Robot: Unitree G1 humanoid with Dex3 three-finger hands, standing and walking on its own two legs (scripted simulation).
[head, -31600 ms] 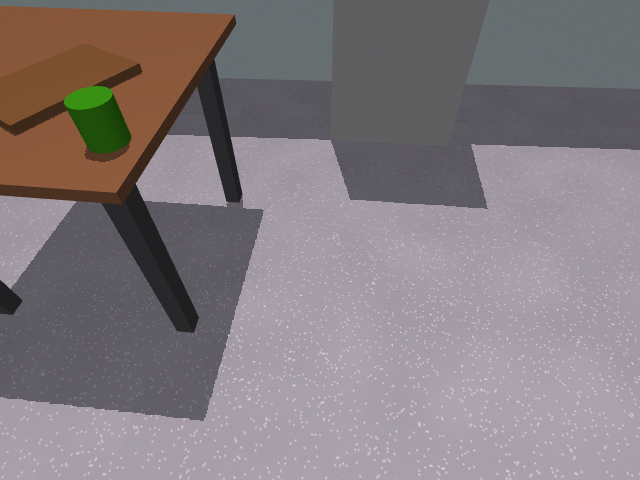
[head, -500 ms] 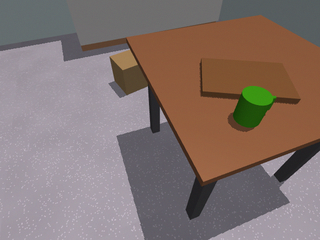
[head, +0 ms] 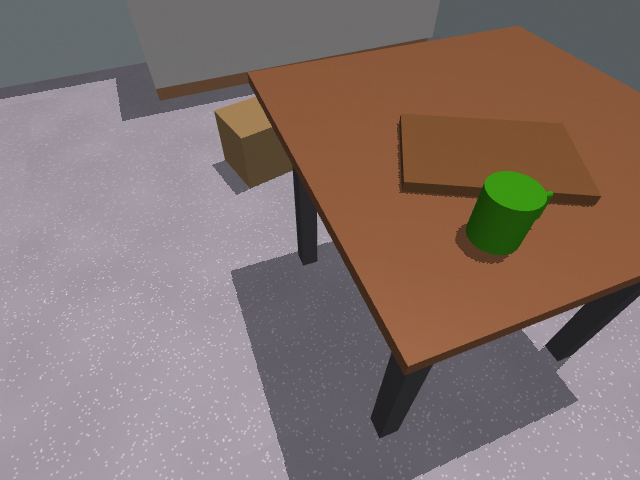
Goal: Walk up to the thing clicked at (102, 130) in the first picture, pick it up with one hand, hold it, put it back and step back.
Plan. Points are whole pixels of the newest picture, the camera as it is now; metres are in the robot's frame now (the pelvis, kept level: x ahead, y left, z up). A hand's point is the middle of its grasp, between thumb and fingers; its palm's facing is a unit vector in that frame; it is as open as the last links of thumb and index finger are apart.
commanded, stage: stand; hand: right
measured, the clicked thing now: (512, 211) +0.51 -0.30 +0.02
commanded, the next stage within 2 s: none
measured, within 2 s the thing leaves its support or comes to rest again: neither
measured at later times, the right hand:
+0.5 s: hand out of the picture +0.06 -0.25 -0.16, palm faces -0.04 +0.94 -0.34, open 7.6 cm
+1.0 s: hand out of the picture +0.06 -0.25 -0.16, palm faces -0.04 +0.94 -0.34, open 7.4 cm
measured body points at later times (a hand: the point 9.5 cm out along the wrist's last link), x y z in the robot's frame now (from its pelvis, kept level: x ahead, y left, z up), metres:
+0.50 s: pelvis +0.00 +0.00 +0.00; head +0.01 +0.00 +0.45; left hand +0.06 +0.30 -0.13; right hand +0.07 -0.30 -0.13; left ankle -0.01 +0.14 -0.75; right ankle -0.01 -0.14 -0.75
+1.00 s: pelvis +0.00 +0.01 +0.00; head +0.01 +0.01 +0.45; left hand +0.06 +0.31 -0.13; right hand +0.06 -0.30 -0.13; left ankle -0.01 +0.14 -0.75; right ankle -0.01 -0.14 -0.75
